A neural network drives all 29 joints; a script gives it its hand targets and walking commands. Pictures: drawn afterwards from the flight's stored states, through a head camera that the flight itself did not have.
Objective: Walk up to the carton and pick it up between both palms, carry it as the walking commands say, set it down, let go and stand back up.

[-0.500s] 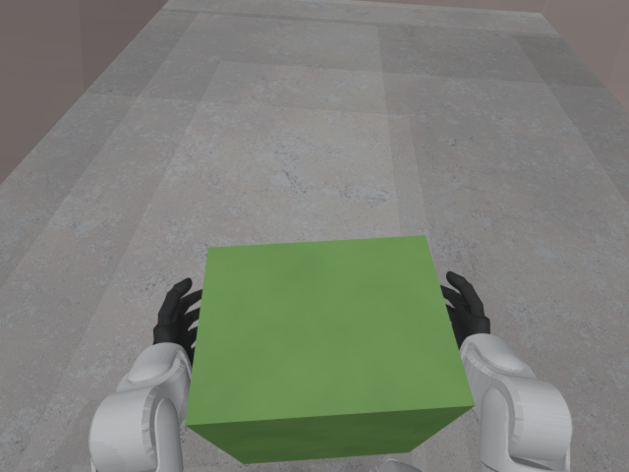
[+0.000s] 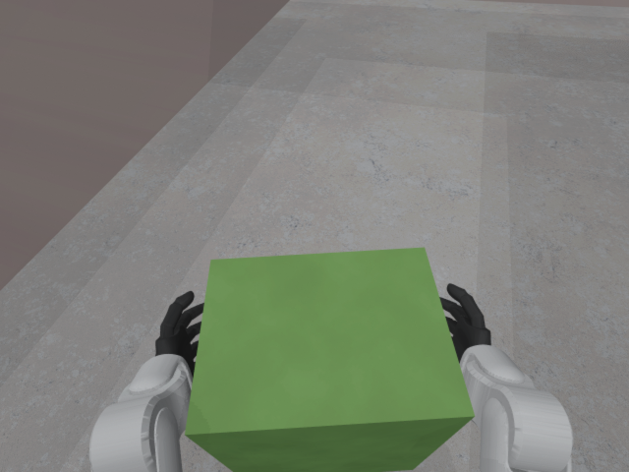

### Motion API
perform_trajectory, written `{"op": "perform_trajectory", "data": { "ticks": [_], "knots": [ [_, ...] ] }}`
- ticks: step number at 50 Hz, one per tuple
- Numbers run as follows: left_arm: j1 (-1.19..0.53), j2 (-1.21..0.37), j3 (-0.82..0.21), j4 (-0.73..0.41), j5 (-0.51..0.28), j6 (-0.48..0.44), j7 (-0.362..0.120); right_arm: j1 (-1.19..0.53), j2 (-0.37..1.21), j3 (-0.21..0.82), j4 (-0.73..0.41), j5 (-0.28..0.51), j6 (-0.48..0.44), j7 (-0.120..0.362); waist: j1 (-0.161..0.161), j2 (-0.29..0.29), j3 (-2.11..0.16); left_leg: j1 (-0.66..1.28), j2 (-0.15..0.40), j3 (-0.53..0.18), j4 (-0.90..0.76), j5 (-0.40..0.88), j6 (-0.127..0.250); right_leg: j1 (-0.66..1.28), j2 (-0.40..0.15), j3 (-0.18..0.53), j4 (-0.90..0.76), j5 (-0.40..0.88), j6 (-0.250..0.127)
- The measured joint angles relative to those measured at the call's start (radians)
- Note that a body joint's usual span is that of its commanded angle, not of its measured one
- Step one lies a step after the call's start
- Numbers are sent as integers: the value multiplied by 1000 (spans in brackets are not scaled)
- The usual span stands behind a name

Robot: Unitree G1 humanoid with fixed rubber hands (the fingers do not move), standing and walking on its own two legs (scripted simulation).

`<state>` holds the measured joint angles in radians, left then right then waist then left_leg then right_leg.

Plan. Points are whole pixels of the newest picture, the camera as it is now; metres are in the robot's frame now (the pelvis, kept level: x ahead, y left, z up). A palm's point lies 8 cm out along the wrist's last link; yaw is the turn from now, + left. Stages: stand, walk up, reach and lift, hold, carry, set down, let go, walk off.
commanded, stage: carry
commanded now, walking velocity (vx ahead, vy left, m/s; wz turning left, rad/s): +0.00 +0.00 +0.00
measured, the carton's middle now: (324, 377) +0.23 +0.00 +0.02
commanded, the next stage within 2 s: none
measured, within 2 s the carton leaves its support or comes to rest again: neither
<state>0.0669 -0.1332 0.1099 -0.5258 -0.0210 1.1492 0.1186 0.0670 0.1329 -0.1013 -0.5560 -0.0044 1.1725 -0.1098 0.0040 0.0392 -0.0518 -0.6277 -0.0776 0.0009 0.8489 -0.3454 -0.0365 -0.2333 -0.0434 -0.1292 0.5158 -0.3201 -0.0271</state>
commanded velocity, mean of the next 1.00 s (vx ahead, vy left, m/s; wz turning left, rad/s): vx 0.24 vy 0.00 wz -0.29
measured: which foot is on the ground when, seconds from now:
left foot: up 0.00-0.24, down 0.26-0.76, up 0.78-0.98, down 1.00-1.00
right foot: down 0.00-1.00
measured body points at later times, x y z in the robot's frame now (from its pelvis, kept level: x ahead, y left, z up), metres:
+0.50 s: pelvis -0.13 +0.04 +0.00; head -0.16 +0.03 +0.44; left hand +0.09 +0.24 +0.08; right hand +0.14 -0.08 +0.08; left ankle -0.12 +0.14 -0.74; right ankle -0.04 -0.09 -0.73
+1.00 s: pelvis -0.12 +0.03 +0.01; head -0.12 +0.02 +0.46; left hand +0.13 +0.19 +0.09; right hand +0.13 -0.13 +0.09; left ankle -0.14 +0.13 -0.73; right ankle -0.08 -0.07 -0.74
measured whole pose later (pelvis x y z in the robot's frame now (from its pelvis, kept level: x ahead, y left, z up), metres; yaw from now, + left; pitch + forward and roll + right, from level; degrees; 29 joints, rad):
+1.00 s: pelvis -0.12 +0.03 +0.01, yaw +0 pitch +5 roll +1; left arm 0.03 -0.13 0.12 -0.52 -0.01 1.17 0.12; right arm 0.03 0.13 -0.11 -0.53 0.01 1.18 -0.13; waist 0.01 0.00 -0.13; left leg -0.25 0.01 0.14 0.43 -0.40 -0.01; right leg -0.35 0.00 -0.02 0.40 -0.14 -0.03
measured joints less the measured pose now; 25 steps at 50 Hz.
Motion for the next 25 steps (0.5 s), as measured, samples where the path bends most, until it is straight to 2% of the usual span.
{"op": "perform_trajectory", "data": {
  "ticks": [2, 4, 6, 9, 12, 13, 14, 17, 21, 25],
  "knots": [
    [17, -3, 3, -15, 2, 2, -1, -2, -1, 6, 1, 5, 8, -4, -4, -15, -2, -5, 13, 15, 206, -12, 5, -9, -27, -3, 4, 2, 3],
    [6, -2, 9, -25, 3, 2, -2, -21, -2, 7, 2, 11, 5, -9, -9, -27, -8, 36, 44, 33, 255, -20, 4, -33, -50, -8, 25, 5, 6],
    [-12, 1, 12, -22, 4, -1, -4, -39, -4, 4, 2, 13, 4, -14, -14, -38, -23, 103, 71, 52, 191, -68, 3, -67, -72, -18, 52, 7, 8],
    [-37, 3, 11, -5, 7, 1, -5, -56, -6, -7, 8, 11, 7, -15, -13, -53, -45, 218, 87, 82, 3, -128, 10, -120, -100, -35, 91, 11, 13],
    [-50, 5, 11, 14, 12, 6, -5, -69, -6, -14, 25, 9, 14, -15, -12, -48, -57, 351, 98, 112, -281, -12, 22, -165, -112, -59, 127, 20, 28],
    [-56, 8, 15, 24, 13, 6, -5, -73, -6, -12, 39, 8, 10, -15, -12, -55, -57, 367, 95, 118, -330, 37, 28, -181, -122, -63, 145, 20, 34],
    [-57, 10, 21, 36, 13, 9, -5, -72, -5, -7, 61, 5, 2, -15, -7, -69, -54, 356, 85, 119, -324, 48, 35, -187, -131, -55, 145, 29, 47],
    [-44, 4, 31, 45, 17, 23, -3, -55, -4, 2, 89, 4, -4, -15, 10, -70, -47, 333, 85, 110, -299, 43, 51, -179, -106, -28, 116, 17, 82],
    [-51, 5, 27, 51, 17, 25, -2, -46, -4, -1, 88, 2, -11, -12, 29, -62, -47, 315, 86, 104, -291, 62, 61, -168, -86, -12, 61, 98, 72],
    [-61, 6, 22, 64, 15, 29, 0, -40, -4, -6, 81, -3, -5, -12, 28, -49, -63, 308, 85, 106, -301, 84, 66, -164, -74, 3, 30, 127, 61]
  ]
}}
